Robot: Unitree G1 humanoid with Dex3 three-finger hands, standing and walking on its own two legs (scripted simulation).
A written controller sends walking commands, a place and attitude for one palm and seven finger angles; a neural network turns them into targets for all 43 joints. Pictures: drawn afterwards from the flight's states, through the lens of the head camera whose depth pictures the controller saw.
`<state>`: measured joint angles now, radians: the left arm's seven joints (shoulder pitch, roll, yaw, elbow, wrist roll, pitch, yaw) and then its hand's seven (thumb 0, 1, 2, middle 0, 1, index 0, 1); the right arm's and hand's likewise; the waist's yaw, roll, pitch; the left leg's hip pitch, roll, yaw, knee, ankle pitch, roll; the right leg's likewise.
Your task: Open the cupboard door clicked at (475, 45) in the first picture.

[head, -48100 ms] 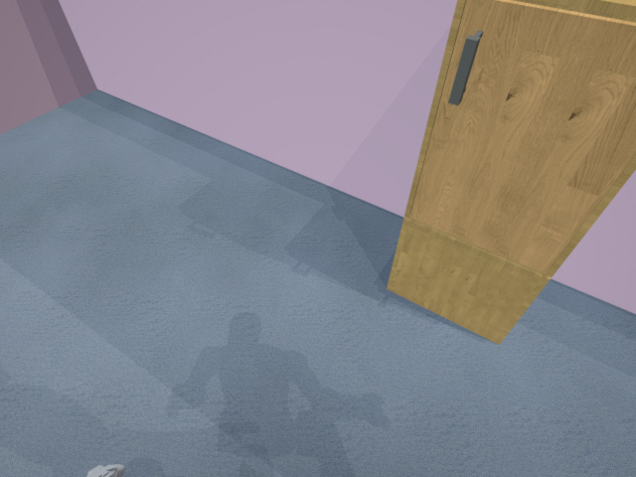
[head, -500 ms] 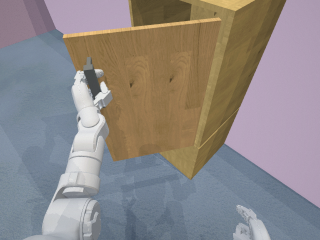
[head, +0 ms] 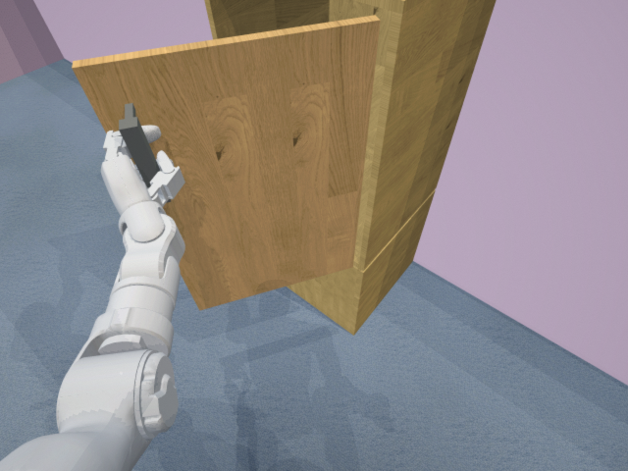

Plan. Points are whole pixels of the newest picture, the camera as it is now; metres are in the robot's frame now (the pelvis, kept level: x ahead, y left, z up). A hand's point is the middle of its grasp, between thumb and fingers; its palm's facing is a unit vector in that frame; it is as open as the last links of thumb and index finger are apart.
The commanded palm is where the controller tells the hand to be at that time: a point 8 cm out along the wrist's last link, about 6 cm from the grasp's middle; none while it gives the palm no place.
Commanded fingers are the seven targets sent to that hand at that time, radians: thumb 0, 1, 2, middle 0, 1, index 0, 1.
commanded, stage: pull the door open along its arc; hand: left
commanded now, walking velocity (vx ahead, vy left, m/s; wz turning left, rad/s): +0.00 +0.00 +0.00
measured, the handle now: (146, 155) +0.50 +0.22 +0.14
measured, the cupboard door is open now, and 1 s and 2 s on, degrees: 57 85 86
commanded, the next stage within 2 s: open thumb and fingers to let go in 0.54 s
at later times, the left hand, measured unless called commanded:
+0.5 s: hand (225, 250) +0.33 +0.09 +0.14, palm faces +0.32 -0.94 +0.07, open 6.3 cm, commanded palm +0.26 +0.13 +0.14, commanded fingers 0.00 0.90 0.90 -0.40 -1.35 -0.40 -1.35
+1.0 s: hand (234, 253) +0.32 +0.08 +0.15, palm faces +0.41 -0.91 +0.00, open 9.1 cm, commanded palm +0.28 +0.12 +0.14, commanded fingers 0.00 -0.43 0.33 -0.31 -1.21 -0.31 -1.21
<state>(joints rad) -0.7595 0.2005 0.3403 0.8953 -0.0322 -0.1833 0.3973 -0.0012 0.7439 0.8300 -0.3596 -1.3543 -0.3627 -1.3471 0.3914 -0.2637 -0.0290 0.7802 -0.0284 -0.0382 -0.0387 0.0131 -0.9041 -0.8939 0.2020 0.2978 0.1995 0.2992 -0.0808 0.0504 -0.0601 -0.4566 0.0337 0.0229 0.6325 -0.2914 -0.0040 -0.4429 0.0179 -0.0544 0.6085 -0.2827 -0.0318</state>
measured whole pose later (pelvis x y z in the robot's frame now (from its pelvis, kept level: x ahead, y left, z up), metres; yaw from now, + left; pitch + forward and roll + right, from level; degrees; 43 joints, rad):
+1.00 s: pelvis +0.02 -0.01 +0.01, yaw +2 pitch -3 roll +0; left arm -0.04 -0.11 -0.18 -0.12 0.03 0.24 0.53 0.02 0.20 0.60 -0.35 -1.28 -0.37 -1.27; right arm 0.16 -0.17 0.02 0.66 -0.04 0.10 -0.03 0.01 -0.90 -0.89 0.20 0.30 0.20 0.30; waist 0.04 0.07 -0.01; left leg -0.18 0.02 -0.02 0.54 -0.30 -0.02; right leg -0.16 0.01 -0.09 0.53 -0.31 -0.04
